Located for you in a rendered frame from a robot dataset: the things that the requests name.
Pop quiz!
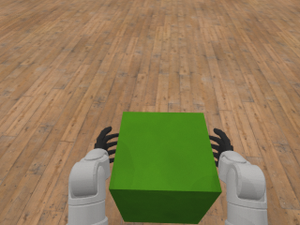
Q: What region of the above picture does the right robot forearm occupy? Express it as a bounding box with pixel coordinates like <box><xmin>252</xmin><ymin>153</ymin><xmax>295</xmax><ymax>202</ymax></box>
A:
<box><xmin>217</xmin><ymin>150</ymin><xmax>268</xmax><ymax>225</ymax></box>

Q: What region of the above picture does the left robot forearm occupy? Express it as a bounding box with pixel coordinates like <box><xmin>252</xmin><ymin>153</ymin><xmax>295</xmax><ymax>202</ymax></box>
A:
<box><xmin>67</xmin><ymin>148</ymin><xmax>111</xmax><ymax>225</ymax></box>

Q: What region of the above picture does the left robot hand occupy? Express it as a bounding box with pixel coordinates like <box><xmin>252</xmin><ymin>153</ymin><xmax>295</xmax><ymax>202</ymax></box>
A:
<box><xmin>94</xmin><ymin>127</ymin><xmax>119</xmax><ymax>163</ymax></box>

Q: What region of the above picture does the carton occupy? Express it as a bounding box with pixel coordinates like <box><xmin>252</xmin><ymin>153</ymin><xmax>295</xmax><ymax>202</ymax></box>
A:
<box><xmin>109</xmin><ymin>112</ymin><xmax>222</xmax><ymax>224</ymax></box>

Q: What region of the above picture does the right robot hand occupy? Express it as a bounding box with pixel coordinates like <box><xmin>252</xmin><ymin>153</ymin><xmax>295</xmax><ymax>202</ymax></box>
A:
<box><xmin>209</xmin><ymin>128</ymin><xmax>233</xmax><ymax>167</ymax></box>

